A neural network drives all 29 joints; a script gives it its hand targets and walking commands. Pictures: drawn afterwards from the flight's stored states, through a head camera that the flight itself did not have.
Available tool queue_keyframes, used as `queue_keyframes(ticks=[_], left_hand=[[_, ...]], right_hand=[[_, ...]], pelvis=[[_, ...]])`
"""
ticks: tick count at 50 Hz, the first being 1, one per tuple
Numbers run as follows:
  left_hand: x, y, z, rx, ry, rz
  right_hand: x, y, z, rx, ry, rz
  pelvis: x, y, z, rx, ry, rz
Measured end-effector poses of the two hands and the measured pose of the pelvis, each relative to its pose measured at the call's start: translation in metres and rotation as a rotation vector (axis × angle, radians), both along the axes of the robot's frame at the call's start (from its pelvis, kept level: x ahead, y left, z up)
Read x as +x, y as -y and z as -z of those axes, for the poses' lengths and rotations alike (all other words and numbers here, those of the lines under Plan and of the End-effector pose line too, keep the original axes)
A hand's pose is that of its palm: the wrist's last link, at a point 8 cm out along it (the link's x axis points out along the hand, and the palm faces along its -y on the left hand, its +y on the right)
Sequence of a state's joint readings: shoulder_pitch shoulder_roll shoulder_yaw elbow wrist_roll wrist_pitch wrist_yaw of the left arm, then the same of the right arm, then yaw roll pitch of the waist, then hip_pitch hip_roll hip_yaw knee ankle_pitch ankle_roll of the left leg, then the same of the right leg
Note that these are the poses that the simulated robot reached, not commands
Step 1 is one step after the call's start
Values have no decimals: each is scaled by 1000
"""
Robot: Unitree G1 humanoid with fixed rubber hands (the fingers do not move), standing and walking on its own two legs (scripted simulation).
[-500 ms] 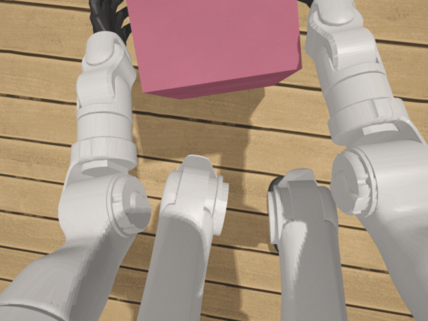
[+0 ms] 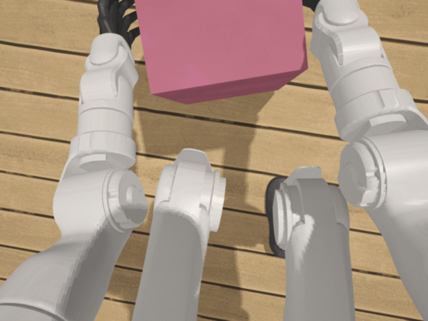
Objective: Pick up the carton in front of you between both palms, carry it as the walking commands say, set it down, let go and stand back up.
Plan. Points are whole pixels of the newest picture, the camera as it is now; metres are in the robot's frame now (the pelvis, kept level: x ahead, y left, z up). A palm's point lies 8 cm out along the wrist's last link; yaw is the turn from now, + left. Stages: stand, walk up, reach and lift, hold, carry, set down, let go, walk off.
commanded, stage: set down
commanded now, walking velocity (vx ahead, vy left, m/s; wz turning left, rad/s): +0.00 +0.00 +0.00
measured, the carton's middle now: (221, 33) +0.52 +0.08 -0.25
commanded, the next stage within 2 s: let go in 1.86 s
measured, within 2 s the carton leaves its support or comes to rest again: rests again in 0.58 s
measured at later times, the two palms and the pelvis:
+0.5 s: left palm (116, 34) +0.48 +0.23 -0.17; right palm out of the picture +0.56 -0.07 -0.17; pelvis -0.01 +0.00 -0.01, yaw +1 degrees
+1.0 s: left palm (75, 23) +0.49 +0.28 -0.14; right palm out of the picture +0.57 -0.09 -0.14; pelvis -0.01 +0.00 +0.00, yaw +2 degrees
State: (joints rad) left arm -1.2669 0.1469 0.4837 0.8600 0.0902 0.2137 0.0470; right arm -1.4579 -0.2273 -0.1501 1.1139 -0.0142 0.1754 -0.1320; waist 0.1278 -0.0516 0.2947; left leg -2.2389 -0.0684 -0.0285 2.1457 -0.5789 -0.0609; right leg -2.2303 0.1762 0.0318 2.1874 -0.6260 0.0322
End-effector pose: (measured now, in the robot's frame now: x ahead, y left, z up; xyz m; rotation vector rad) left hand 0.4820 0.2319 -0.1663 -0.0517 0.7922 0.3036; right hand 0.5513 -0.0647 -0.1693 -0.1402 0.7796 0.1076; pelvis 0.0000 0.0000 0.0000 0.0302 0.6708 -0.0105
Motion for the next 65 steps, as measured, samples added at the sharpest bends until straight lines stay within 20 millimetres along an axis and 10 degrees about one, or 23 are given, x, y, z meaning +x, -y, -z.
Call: queue_keyframes(ticks=[29,40,49,65], left_hand=[[3,-5,9,-8,28,45],[-4,-44,26,55,20,-46],[7,-48,-17,45,131,-59],[3,-47,-133,45,146,-59]], right_hand=[[6,4,8,31,28,-66],[9,39,30,-18,57,2],[23,22,-18,-4,157,-11],[26,26,-138,-14,138,21]], pelvis=[[-8,3,11,11,67,-7],[-5,-1,16,4,52,-26],[-6,-4,9,-7,40,-46],[-3,-6,-74,-29,-98,-56]])
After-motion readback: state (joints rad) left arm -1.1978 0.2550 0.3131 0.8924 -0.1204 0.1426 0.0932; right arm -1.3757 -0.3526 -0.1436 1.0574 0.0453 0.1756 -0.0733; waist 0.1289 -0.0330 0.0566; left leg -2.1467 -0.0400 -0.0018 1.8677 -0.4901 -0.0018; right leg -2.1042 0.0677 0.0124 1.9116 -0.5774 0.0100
